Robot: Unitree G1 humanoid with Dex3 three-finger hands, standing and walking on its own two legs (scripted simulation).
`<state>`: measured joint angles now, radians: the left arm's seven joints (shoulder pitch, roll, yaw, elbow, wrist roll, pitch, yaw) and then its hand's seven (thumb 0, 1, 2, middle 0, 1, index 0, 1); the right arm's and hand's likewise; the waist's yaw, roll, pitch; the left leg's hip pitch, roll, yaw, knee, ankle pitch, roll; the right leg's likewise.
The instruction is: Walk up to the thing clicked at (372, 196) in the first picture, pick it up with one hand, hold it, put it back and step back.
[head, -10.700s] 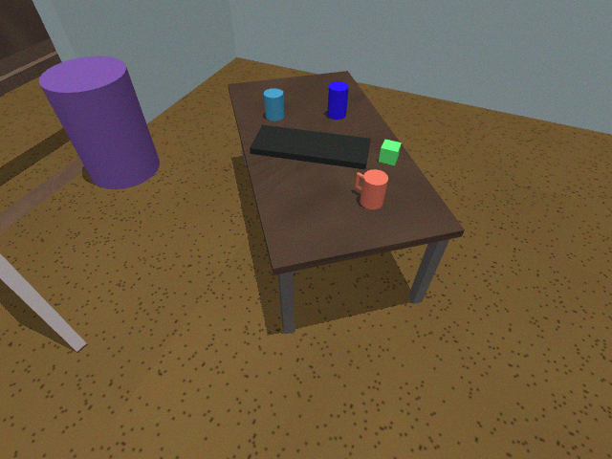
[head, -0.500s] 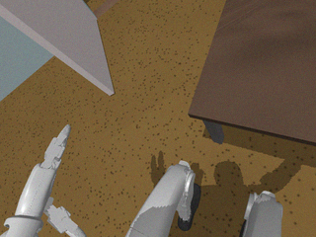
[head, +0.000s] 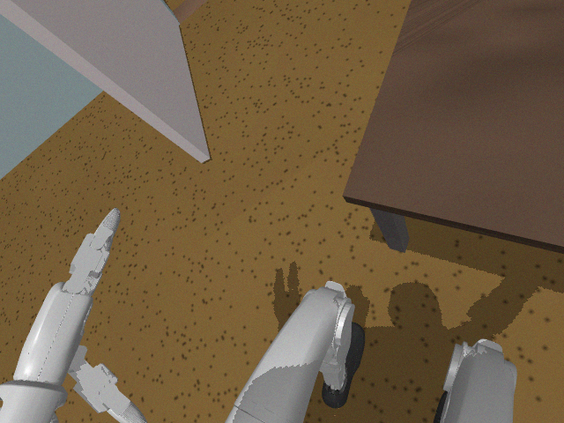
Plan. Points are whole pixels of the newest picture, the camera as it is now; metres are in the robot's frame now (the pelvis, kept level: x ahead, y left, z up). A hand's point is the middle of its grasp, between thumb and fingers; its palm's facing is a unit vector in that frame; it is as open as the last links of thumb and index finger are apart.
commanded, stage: close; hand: right
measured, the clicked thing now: out of the picture +0.61 -0.26 -0.05
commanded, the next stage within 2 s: settle in 0.54 s
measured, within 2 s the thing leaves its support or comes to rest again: leaves its support in 0.78 s
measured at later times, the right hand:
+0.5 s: hand out of the picture +0.56 -0.25 -0.04, palm faces +0.31 +0.95 -0.01, open 10.3 cm
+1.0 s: hand out of the picture +0.55 -0.26 -0.01, palm faces +0.31 +0.95 -0.02, open 10.8 cm
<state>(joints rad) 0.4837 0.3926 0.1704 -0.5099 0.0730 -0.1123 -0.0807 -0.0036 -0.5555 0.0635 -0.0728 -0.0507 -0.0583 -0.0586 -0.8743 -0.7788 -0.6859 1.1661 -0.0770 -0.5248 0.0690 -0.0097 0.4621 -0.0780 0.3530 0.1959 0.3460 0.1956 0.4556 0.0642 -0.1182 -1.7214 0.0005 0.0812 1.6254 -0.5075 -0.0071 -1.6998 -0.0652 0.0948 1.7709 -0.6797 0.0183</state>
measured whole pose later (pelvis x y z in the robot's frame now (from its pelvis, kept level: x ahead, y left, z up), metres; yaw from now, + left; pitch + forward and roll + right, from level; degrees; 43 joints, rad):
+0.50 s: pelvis +0.00 +0.00 +0.01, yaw +0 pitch +34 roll +6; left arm 0.48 0.39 0.18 -0.50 0.06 -0.10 -0.08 0.00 -0.56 0.07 -0.06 -0.04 -0.05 -0.05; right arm -0.85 -0.75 -0.67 1.16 -0.07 -0.50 0.04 -0.01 0.33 -0.43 0.93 0.73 0.93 0.73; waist 0.45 0.06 -0.12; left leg -1.70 0.00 0.08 1.61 -0.51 0.00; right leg -1.67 -0.07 0.10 1.75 -0.68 0.03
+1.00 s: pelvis +0.01 +0.01 +0.02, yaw -1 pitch +33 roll +6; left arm 0.50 0.36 0.14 -0.44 0.06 -0.08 -0.07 0.00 -0.57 0.08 -0.08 -0.05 -0.05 -0.06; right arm -0.83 -0.74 -0.67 1.08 -0.06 -0.45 0.07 -0.01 0.55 -0.73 0.84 1.05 0.85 1.05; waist 0.42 0.05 -0.13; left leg -1.64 0.00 0.08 1.56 -0.51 0.00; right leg -1.61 -0.07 0.09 1.70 -0.67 0.03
